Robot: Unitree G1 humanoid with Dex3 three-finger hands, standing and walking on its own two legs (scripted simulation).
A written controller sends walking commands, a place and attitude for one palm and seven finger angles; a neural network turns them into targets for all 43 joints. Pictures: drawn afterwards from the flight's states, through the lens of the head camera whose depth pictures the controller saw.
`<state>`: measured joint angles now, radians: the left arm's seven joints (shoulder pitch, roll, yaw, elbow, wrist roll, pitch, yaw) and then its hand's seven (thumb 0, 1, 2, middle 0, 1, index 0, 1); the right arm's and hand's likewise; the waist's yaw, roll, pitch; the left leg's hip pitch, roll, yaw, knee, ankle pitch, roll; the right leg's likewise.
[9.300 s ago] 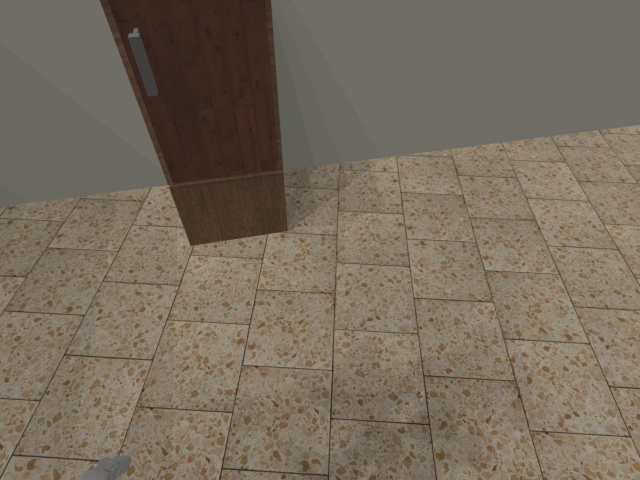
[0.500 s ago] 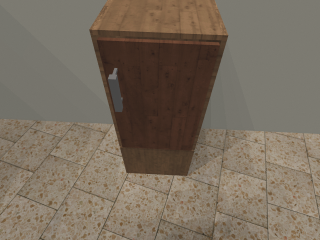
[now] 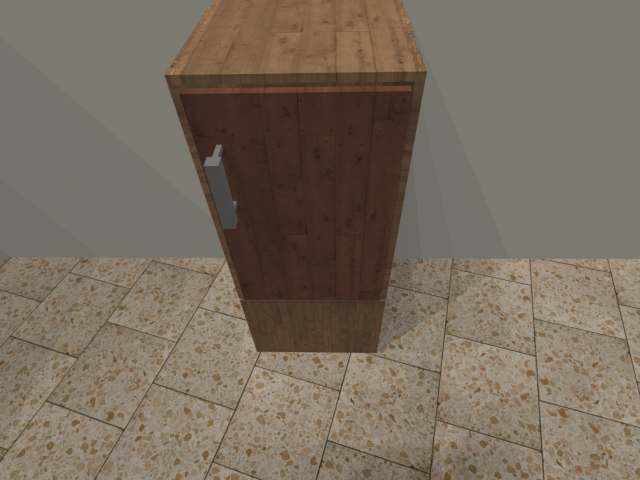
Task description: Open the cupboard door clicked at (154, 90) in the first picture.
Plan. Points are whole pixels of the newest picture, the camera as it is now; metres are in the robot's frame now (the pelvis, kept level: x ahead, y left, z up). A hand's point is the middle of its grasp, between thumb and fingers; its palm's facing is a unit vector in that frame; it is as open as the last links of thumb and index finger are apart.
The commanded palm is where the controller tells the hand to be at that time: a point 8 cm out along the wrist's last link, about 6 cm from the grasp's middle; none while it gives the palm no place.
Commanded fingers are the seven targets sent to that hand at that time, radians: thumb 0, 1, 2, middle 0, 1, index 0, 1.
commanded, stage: come to a stop and stand still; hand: left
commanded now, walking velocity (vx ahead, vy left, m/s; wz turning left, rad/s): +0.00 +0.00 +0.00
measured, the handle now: (224, 187) +0.60 +0.21 +0.01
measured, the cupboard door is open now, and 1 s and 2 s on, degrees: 0 0 0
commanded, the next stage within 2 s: look again from close up in 1.04 s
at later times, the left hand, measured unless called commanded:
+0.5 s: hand out of the picture +0.05 +0.15 -0.17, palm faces +0.01 -0.98 -0.21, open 7.3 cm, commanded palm none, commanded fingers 0.00 0.90 0.90 -0.20 -0.30 -0.20 -0.30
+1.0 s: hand out of the picture +0.08 +0.14 -0.17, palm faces +0.03 -0.98 -0.21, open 7.3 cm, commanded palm none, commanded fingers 0.00 0.90 0.90 -0.20 -0.30 -0.20 -0.30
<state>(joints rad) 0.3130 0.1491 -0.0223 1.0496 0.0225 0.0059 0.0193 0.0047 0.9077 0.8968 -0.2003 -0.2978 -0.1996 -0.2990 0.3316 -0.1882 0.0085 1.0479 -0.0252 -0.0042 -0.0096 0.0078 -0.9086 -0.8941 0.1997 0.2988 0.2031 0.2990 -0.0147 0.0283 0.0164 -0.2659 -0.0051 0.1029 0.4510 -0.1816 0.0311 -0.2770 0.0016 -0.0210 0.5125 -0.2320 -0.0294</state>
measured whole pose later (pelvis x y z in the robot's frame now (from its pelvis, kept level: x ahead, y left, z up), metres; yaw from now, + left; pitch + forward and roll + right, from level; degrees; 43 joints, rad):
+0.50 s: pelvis +0.05 -0.02 +0.00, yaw +0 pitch +1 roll +1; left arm 0.28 0.15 -0.01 1.11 0.02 -0.02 0.03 0.01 0.92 0.90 -0.20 -0.30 -0.20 -0.30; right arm 0.28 -0.15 0.02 1.12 -0.02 -0.03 -0.03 0.02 -0.92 -0.89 0.20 0.30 0.20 0.30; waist 0.00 0.01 0.02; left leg -0.20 0.02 0.08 0.44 -0.24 -0.01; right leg -0.19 0.03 -0.04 0.47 -0.28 -0.06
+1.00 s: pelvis +0.08 -0.04 +0.00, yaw +0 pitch +0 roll +1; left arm 0.28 0.16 0.00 1.10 0.02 -0.02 0.04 0.01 0.92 0.90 -0.20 -0.30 -0.20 -0.30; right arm 0.25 -0.16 0.02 1.13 -0.02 -0.02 -0.04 0.01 -0.92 -0.89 0.20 0.30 0.20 0.30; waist 0.00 0.00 0.02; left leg -0.14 0.05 0.07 0.42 -0.28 -0.03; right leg -0.13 0.06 -0.05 0.43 -0.31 -0.08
